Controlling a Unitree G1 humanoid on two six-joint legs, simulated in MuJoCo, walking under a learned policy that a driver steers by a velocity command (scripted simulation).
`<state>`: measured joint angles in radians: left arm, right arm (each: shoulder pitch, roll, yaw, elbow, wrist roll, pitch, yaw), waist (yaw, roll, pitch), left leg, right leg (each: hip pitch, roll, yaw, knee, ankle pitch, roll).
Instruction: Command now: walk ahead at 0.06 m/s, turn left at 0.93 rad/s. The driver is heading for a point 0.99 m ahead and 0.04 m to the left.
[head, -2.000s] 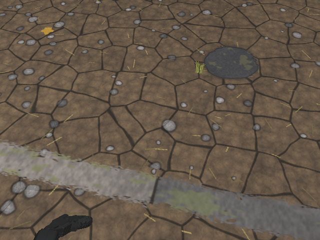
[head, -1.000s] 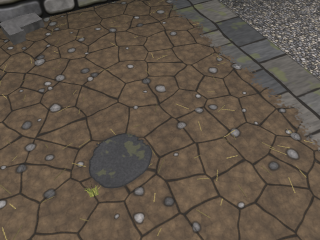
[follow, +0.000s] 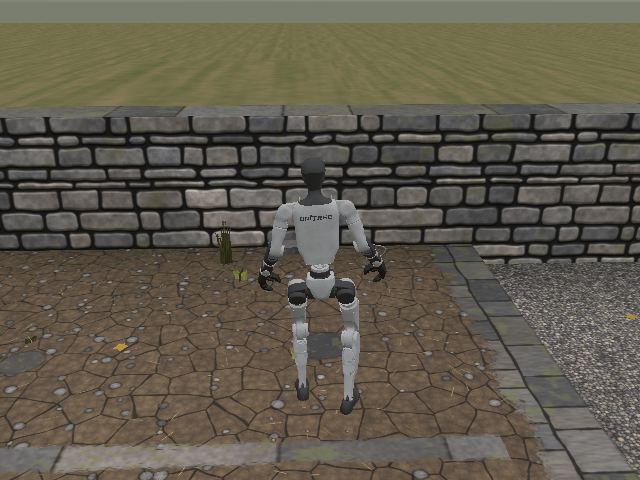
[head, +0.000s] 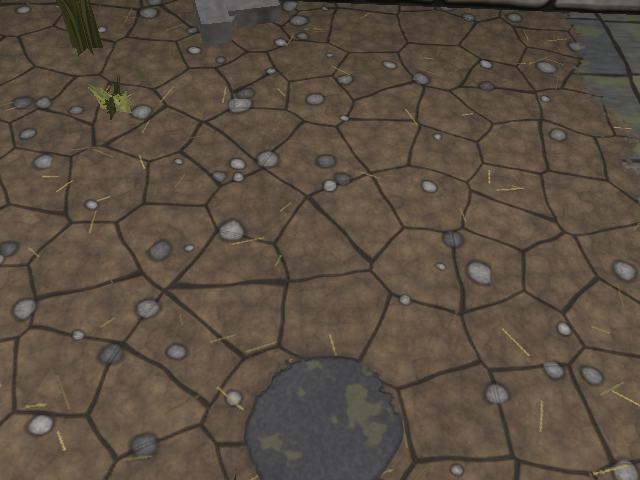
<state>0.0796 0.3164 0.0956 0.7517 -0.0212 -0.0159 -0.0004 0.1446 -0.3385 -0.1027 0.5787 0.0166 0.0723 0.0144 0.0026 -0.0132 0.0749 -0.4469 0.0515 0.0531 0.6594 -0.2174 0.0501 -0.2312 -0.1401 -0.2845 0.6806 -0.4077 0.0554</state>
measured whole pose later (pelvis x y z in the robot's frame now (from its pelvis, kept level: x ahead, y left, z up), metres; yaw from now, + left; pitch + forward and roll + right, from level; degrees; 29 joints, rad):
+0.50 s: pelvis +0.05 -0.03 +0.01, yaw +18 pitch +1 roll +0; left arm 0.15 0.27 0.06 0.77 0.03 -0.01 -0.01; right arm 0.12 -0.30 -0.05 0.54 -0.01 0.04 -0.02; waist 0.02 0.04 0.03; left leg -0.42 -0.11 -0.18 0.74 -0.42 -0.01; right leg -0.30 0.02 0.03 0.56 -0.27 -0.01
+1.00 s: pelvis +0.04 -0.01 +0.01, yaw +19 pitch -1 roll +0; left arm 0.15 0.25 0.03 0.85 0.01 0.00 0.01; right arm 0.23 -0.22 -0.03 0.68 -0.02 0.01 -0.02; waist 0.02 0.00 0.03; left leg -0.19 -0.01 -0.07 0.55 -0.33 -0.01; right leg -0.24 -0.02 0.02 0.53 -0.26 0.04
